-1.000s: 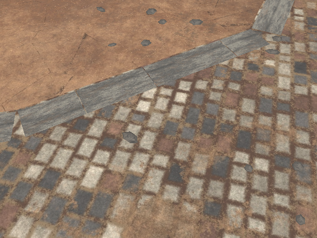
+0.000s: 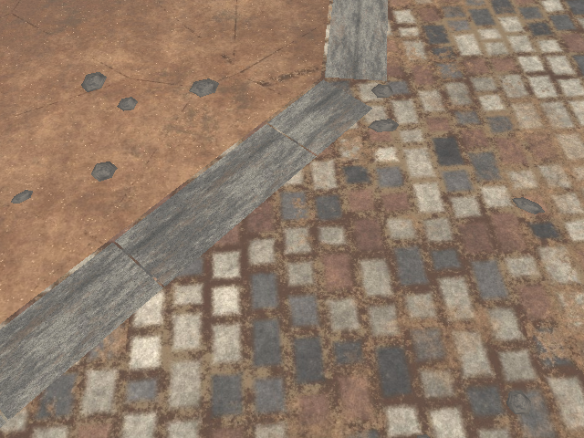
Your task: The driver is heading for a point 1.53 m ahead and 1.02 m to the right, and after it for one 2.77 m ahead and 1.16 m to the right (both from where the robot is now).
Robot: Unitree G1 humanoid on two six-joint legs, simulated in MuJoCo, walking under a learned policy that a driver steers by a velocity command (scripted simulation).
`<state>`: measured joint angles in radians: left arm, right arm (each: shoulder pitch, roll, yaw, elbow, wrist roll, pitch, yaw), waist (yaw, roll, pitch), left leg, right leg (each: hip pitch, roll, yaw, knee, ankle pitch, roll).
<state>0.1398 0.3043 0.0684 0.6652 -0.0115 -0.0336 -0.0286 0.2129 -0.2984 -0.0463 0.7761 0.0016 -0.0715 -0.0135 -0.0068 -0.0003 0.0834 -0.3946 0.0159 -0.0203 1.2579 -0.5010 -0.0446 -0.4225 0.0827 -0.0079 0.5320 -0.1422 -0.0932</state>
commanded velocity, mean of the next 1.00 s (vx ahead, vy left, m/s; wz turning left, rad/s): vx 0.05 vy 0.00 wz -0.59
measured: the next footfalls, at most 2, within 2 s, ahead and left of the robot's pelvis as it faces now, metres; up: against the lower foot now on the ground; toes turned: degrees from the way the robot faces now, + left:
left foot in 0.34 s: +0.23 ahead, +0.14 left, +0.00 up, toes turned -19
right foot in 0.76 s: +0.09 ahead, -0.10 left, +0.00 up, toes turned -29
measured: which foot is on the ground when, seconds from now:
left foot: up 0.00-0.32, down 0.34-0.76, up 0.78-1.00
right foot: down 0.00-0.34, up 0.36-0.74, down 0.76-1.00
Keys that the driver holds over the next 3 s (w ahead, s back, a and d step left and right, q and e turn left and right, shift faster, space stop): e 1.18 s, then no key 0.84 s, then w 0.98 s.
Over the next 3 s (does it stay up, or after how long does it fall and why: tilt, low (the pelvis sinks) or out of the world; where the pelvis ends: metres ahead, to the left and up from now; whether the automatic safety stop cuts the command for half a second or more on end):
stays up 0.36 -0.29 0.02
